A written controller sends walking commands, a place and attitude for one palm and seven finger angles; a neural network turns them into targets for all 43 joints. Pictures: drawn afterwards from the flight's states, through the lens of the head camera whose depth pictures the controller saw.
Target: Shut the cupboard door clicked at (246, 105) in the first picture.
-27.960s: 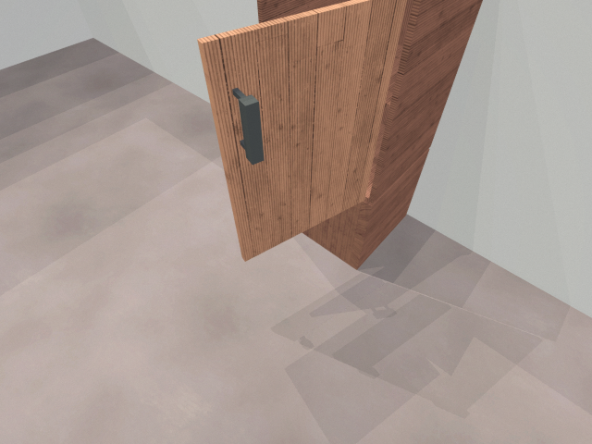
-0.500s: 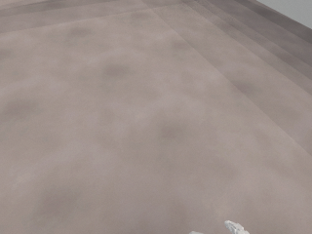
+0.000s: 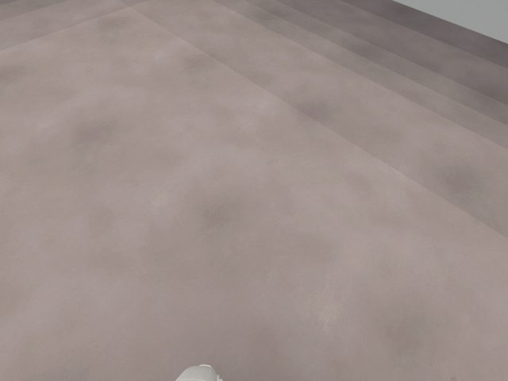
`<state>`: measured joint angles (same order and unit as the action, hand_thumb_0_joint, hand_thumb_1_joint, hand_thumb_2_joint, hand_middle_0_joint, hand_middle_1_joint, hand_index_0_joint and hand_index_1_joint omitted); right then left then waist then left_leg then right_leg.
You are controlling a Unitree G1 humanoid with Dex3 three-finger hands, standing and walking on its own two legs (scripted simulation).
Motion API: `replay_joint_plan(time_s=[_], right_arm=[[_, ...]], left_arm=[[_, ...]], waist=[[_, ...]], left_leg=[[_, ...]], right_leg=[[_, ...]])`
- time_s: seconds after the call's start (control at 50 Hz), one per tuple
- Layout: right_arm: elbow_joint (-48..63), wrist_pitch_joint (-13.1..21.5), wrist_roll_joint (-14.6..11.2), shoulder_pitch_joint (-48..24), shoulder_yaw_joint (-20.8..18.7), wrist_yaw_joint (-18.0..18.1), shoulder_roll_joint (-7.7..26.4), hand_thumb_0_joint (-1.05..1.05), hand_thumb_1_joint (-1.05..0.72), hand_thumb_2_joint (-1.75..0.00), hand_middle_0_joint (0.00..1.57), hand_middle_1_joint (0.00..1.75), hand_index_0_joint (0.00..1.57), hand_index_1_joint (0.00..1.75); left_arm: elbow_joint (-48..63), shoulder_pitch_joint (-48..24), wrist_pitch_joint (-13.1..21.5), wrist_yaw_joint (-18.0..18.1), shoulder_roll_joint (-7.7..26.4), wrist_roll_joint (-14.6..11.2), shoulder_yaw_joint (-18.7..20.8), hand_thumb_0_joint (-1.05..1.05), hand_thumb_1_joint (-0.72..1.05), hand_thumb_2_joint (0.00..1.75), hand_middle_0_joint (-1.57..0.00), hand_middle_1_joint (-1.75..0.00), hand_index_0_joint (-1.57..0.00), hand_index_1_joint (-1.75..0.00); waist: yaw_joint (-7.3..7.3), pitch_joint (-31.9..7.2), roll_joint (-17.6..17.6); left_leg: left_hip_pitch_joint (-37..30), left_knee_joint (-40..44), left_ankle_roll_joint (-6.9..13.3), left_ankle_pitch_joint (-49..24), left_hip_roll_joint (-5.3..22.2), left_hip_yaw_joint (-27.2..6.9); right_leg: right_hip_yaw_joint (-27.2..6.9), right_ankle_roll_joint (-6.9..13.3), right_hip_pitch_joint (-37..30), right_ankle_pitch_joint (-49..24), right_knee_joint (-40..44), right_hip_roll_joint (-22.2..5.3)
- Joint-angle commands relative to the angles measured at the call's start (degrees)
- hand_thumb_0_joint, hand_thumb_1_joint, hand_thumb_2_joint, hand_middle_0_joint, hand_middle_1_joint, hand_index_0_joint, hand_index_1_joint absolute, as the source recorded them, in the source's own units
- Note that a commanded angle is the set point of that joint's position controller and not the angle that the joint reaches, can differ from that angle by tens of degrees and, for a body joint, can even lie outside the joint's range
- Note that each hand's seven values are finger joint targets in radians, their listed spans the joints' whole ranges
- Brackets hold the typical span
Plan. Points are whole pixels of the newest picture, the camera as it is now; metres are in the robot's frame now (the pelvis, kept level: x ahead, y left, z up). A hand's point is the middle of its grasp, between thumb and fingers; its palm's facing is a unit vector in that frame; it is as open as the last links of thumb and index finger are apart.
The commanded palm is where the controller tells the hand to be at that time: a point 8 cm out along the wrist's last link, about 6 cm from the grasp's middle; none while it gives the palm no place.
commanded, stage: turn to face it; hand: left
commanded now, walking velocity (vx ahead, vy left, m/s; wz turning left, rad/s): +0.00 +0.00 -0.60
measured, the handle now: out of the picture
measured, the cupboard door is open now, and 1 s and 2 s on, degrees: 50 50 50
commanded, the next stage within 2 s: none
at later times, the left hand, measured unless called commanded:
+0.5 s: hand (167, 344) +0.19 +0.17 -0.15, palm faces -0.32 -0.91 -0.28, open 7.3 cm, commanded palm none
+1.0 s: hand (173, 331) +0.21 +0.17 -0.16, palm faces -0.52 -0.83 -0.21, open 7.3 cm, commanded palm none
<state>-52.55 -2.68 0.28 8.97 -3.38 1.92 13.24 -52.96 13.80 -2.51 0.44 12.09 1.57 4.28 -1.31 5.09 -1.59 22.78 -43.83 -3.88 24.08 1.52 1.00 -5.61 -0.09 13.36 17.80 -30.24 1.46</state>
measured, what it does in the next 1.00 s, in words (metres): steps on the spot, turning right: left foot, then right foot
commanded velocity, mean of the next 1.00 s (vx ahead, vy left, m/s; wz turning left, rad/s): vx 0.00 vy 0.00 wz -0.60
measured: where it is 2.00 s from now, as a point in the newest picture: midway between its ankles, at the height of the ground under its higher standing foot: outside the picture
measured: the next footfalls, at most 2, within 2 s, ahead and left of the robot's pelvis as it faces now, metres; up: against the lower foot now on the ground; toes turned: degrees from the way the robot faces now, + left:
left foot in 0.04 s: +0.07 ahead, +0.13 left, +0.00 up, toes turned +0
right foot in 0.46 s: -0.01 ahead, -0.11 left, +0.00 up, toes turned -21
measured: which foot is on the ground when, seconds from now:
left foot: up 0.00-0.02, down 0.04-0.46, up 0.48-0.78, down 0.80-1.00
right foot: down 0.00-0.06, up 0.08-0.44, down 0.46-0.80, up 0.82-1.00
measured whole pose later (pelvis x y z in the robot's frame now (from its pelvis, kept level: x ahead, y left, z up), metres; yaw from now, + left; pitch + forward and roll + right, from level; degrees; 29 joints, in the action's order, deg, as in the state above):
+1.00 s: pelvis +0.02 +0.03 +0.00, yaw -36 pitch +0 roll -2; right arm -48.5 -1.0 1.9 11.4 -0.6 1.8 10.9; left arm -51.0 10.4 -5.5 -2.4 15.5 1.3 5.3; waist -1.1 5.2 -1.3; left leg 14.7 -30.3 0.1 15.1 6.3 8.2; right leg 1.5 -2.9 26.5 27.3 -61.7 -0.2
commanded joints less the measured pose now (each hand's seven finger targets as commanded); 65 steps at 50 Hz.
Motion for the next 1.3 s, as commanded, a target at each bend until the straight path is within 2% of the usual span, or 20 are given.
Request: replay_joint_plan(time_s=[0.0,0.04,0.06,0.16,0.36,0.4,0.42,0.44,0.46,0.56,0.68,0.74,0.78,0.8,0.9,1.1,1.14,1.16,1.2,1.28], right_arm=[[3.1,2.4,0.0,6.2,-0.9,0.3,5.7,0.0,-0.9,-0.9,0.2,0.3,0.2,0.3],[3.5,2.9,1.2,10.7,-2.3,0.7,14.2,0.0,-0.9,-0.9,0.2,0.3,0.2,0.3],[4.4,2.6,1.7,9.7,-1.9,0.7,13.7,0.0,-0.9,-0.9,0.2,0.3,0.2,0.3],[6.7,2.5,1.8,1.8,-0.7,0.8,9.9,0.0,-0.9,-0.9,0.2,0.3,0.2,0.3],[4.8,2.1,1.5,5.1,-2.3,-0.5,11.9,0.0,-0.9,-0.9,0.2,0.3,0.2,0.3],[5.3,1.9,0.8,3.6,-2.3,-0.9,11.2,0.0,-0.9,-0.9,0.2,0.3,0.2,0.3],[6.9,1.6,0.3,3.3,-1.6,-1.2,7.1,0.0,-0.9,-0.9,0.2,0.3,0.2,0.3],[9.3,1.2,0.6,-0.8,-0.9,-1.1,5.7,0.0,-0.9,-0.9,0.2,0.3,0.2,0.3],[9.1,0.5,0.4,-0.4,-0.7,-0.9,6.3,0.0,-0.9,-0.9,0.2,0.3,0.2,0.3],[6.3,0.9,0.6,1.8,-0.8,-1.0,5.9,0.0,-0.9,-0.9,0.2,0.3,0.2,0.3],[7.2,1.3,0.1,1.0,-0.6,-0.7,4.3,0.0,-0.9,-0.9,0.2,0.3,0.2,0.3],[5.6,2.1,-0.1,6.8,-0.7,-0.2,5.0,0.0,-0.9,-0.9,0.2,0.3,0.2,0.3],[5.2,3.2,1.0,9.6,-2.1,0.3,14.0,0.0,-0.9,-0.9,0.2,0.3,0.2,0.3],[5.5,2.8,1.4,11.0,-2.2,0.6,15.0,0.0,-0.9,-0.9,0.2,0.3,0.2,0.3],[7.8,2.6,1.7,2.3,-0.6,0.7,9.8,0.0,-0.9,-0.9,0.2,0.3,0.2,0.3],[5.7,1.8,1.3,3.4,-2.6,-0.5,12.2,0.0,-0.9,-0.9,0.2,0.3,0.2,0.3],[6.9,1.5,0.5,2.2,-2.1,-1.1,8.4,0.0,-0.9,-0.9,0.2,0.3,0.2,0.3],[9.8,1.3,0.6,-1.2,-0.9,-1.3,4.6,0.0,-0.9,-0.9,0.2,0.3,0.2,0.3],[9.4,0.5,0.5,-2.4,-1.0,-0.8,6.1,0.0,-0.9,-0.9,0.2,0.3,0.2,0.3],[6.5,0.8,0.7,0.3,-1.0,-1.1,6.2,0.0,-0.9,-0.9,0.2,0.3,0.2,0.3]], left_arm=[[5.1,-3.2,0.3,0.3,9.6,-0.8,2.5,0.0,0.9,0.9,-0.2,-0.3,-0.2,-0.3],[7.2,-2.5,0.2,-0.1,5.9,-1.2,1.4,0.0,0.9,0.9,-0.2,-0.3,-0.2,-0.3],[7.7,-3.5,0.0,-0.4,7.5,-0.8,1.7,0.0,0.9,0.9,-0.2,-0.3,-0.2,-0.3],[6.8,-4.6,-1.5,-2.5,6.5,-0.2,1.9,0.0,0.9,0.9,-0.2,-0.3,-0.2,-0.3],[8.9,-6.1,-0.5,-2.6,5.4,-0.4,0.9,0.0,0.9,0.9,-0.2,-0.3,-0.2,-0.3],[7.2,-0.5,0.2,-2.2,8.4,-0.1,1.7,0.0,0.9,0.9,-0.2,-0.3,-0.2,-0.3],[6.7,2.2,1.2,-1.5,14.2,0.5,2.6,0.0,0.9,0.9,-0.2,-0.3,-0.2,-0.3],[5.9,3.9,1.3,-0.8,17.6,0.0,3.1,0.0,0.9,0.9,-0.2,-0.3,-0.2,-0.3],[6.1,3.7,1.1,-0.2,17.5,-0.3,3.0,0.0,0.9,0.9,-0.2,-0.3,-0.2,-0.3],[8.3,-4.2,1.5,0.5,11.7,-0.3,1.8,0.0,0.9,0.9,-0.2,-0.3,-0.2,-0.3],[6.8,-2.1,1.1,0.1,13.4,0.1,2.6,0.0,0.9,0.9,-0.2,-0.3,-0.2,-0.3],[7.0,-5.2,0.6,0.0,12.2,-0.4,2.6,0.0,0.9,0.9,-0.2,-0.3,-0.2,-0.3],[8.4,-2.7,0.1,-0.7,6.0,-1.5,1.3,0.0,0.9,0.9,-0.2,-0.3,-0.2,-0.3],[8.8,-4.8,0.0,-0.8,7.4,-0.9,1.2,0.0,0.9,0.9,-0.2,-0.3,-0.2,-0.3],[7.0,-4.7,-1.2,-2.6,6.8,-0.3,2.0,0.0,0.9,0.9,-0.2,-0.3,-0.2,-0.3],[7.1,-3.1,-0.2,-2.9,5.6,-0.4,1.3,0.0,0.9,0.9,-0.2,-0.3,-0.2,-0.3],[5.4,2.8,1.0,-2.0,12.1,0.2,2.6,0.0,0.9,0.9,-0.2,-0.3,-0.2,-0.3],[4.8,4.4,1.4,-1.2,17.3,0.3,3.4,0.0,0.9,0.9,-0.2,-0.3,-0.2,-0.3],[5.6,2.3,1.2,-0.1,15.6,-0.2,3.1,0.0,0.9,0.9,-0.2,-0.3,-0.2,-0.3],[7.2,-3.3,1.8,0.3,11.2,-0.5,1.8,0.0,0.9,0.9,-0.2,-0.3,-0.2,-0.3]], waist=[[3.99,-7.5,-2.4],[4.74,-10.4,20.0],[4.77,-8.8,13.3],[1.54,-3.7,11.4],[2.4,-8.6,12.6],[-0.62,-10.2,6.2],[-2.11,-10.0,-9.7],[-3.7,-7.1,-15.5],[-3.09,-7.0,-11.4],[1.53,-8.0,-6.6],[0.36,-8.0,-6.7],[3.62,-8.8,-6.7],[3.89,-11.6,18.6],[5.19,-10.2,18.3],[1.47,-3.7,12.8],[1.15,-8.0,12.3],[-2.16,-9.3,-3.4],[-3.59,-6.5,-18.1],[-2.15,-4.8,-11.9],[1.25,-8.1,-7.7]], left_leg=[[-17.0,20.1,1.0,-15.3,2.1,-0.8],[-21.8,25.6,12.3,-31.9,25.5,-22.5],[-16.7,25.2,15.3,-29.2,26.2,-21.2],[-12.1,25.6,11.7,-24.1,17.7,-5.5],[-15.5,18.1,10.0,-29.9,19.5,2.9],[-8.6,8.6,5.5,-22.7,16.0,6.6],[2.7,-2.9,1.4,-4.1,8.9,11.0],[11.8,-15.1,0.1,13.5,3.0,7.0],[12.8,-21.5,0.6,10.8,4.2,0.6],[10.0,-18.5,-1.2,-0.6,4.0,-0.1],[2.7,-1.8,-0.9,0.4,0.7,1.4],[-9.6,15.2,-0.2,-9.8,0.1,1.1],[-24.2,26.0,7.2,-22.6,20.5,-18.7],[-19.9,26.0,12.7,-27.8,26.4,-21.4],[-11.9,25.2,11.2,-26.2,18.0,-4.3],[-11.8,15.4,8.2,-23.0,18.7,4.8],[-0.4,-0.9,2.2,-7.8,11.2,10.3],[12.6,-14.1,-0.2,13.5,3.2,8.9],[16.0,-23.8,0.6,7.2,4.9,-1.6],[11.4,-21.0,-1.2,-2.0,4.5,-0.7]], right_leg=[[-9.2,4.1,6.8,-23.9,-2.1,-7.1],[3.6,-1.5,17.4,20.4,-25.5,2.0],[1.7,-1.3,15.8,19.8,-33.4,-0.6],[5.5,-3.1,16.1,10.0,-33.2,-3.2],[11.1,-1.4,4.4,2.9,-7.4,-1.7],[9.0,0.3,-7.2,-8.7,5.3,-3.3],[-7.6,4.6,-13.5,-17.9,12.3,-15.6],[-19.0,11.1,-10.9,-31.1,12.3,-23.9],[-17.1,13.5,-8.2,-24.3,12.8,-24.5],[-7.0,10.3,-7.2,-31.5,7.9,-14.4],[-12.2,10.9,-4.7,-29.9,6.1,-14.0],[-12.4,6.8,2.0,-25.4,1.5,-10.9],[0.1,-0.6,18.8,9.1,-15.9,2.2],[2.8,-1.3,18.7,19.3,-29.0,1.0],[5.0,-3.1,17.6,9.6,-36.0,-3.1],[12.1,-1.3,1.4,-0.5,-3.9,-1.3],[-1.5,2.8,-10.2,-11.6,10.6,-11.1],[-19.4,9.0,-10.8,-25.9,12.9,-22.4],[-16.4,12.1,-6.8,-18.0,14.1,-21.2],[-7.6,9.9,-7.0,-30.0,8.8,-14.2]])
